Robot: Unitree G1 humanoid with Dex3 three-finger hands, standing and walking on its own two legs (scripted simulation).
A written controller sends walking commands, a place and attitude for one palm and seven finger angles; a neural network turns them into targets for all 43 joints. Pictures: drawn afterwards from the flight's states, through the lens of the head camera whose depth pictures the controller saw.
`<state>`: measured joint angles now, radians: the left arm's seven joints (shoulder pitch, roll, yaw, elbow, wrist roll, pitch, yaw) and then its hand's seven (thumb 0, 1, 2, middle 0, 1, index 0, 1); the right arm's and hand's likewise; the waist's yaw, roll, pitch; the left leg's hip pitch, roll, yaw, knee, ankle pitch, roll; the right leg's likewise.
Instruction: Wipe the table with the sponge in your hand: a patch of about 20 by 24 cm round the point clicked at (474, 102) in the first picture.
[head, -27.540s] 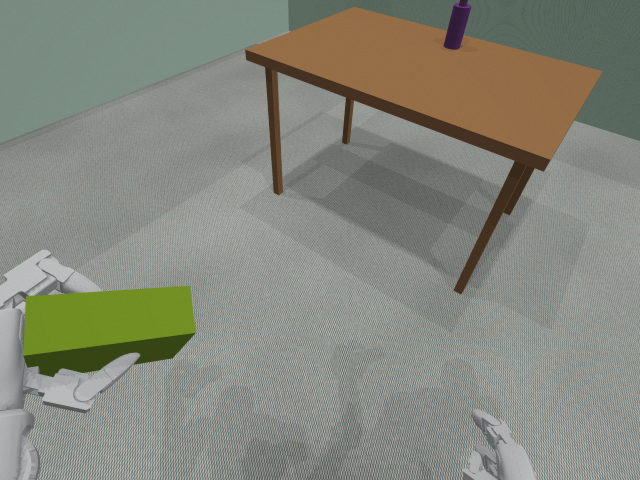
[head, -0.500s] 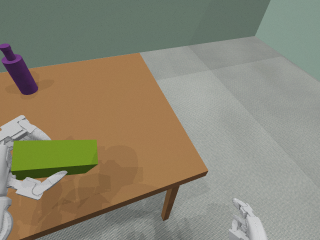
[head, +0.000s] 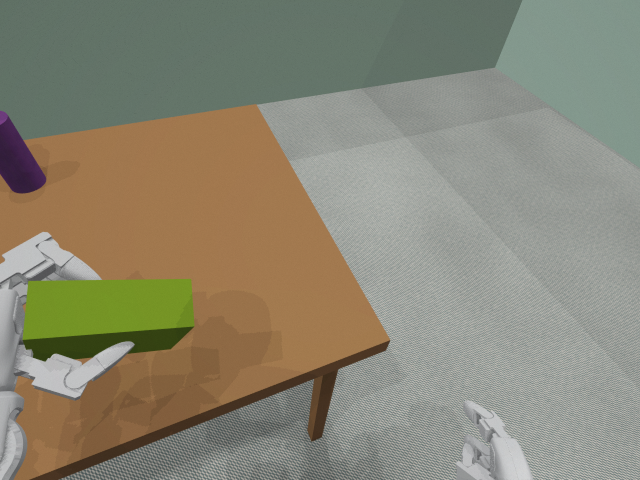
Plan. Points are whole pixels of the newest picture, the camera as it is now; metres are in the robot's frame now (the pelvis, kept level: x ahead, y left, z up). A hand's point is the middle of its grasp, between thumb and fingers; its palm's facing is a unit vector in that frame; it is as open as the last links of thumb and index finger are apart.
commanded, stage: shuffle to correct the standing spot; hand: left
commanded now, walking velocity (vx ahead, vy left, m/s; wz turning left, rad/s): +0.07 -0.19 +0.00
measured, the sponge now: (136, 319) +0.24 +0.21 +0.13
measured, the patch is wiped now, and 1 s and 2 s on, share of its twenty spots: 0.00 0.00 0.00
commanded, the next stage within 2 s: none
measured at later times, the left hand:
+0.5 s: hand (130, 309) +0.23 +0.20 +0.15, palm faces +0.33 -0.86 -0.38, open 9.2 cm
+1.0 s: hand (115, 315) +0.23 +0.21 +0.15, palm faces +0.33 -0.85 -0.40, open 9.2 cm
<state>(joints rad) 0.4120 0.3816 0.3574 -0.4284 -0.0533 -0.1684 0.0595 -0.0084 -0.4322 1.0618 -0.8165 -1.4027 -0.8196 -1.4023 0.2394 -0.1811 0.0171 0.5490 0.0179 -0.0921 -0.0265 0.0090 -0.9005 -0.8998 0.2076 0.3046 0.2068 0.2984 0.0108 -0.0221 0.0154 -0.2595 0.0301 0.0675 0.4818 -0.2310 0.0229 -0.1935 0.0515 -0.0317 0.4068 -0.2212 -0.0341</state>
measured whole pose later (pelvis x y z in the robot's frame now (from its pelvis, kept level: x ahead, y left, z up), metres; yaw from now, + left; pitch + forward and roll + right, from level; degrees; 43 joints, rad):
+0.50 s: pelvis +0.01 -0.04 -0.01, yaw +0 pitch +0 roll -1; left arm 0.44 0.40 0.36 -0.48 -0.09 -0.11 0.06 -0.01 -0.43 1.06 -0.82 -1.40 -0.82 -1.40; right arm 0.23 -0.21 -0.02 0.55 0.03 -0.04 -0.04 0.01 -0.90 -0.90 0.21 0.30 0.20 0.30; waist 0.00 -0.01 0.01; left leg -0.27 0.09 0.04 0.56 -0.29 -0.03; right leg -0.20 0.11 -0.06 0.47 -0.28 -0.09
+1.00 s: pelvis +0.01 -0.04 +0.00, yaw +1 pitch +0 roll -1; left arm 0.43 0.41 0.37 -0.49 -0.08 -0.11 0.06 -0.01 -0.43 1.06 -0.82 -1.40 -0.82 -1.40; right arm 0.23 -0.19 0.00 0.55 0.02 -0.04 -0.04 0.01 -0.90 -0.90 0.21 0.30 0.21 0.30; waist 0.01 -0.01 0.03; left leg -0.28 0.08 0.03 0.54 -0.26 -0.03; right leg -0.19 0.10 -0.06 0.43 -0.25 -0.08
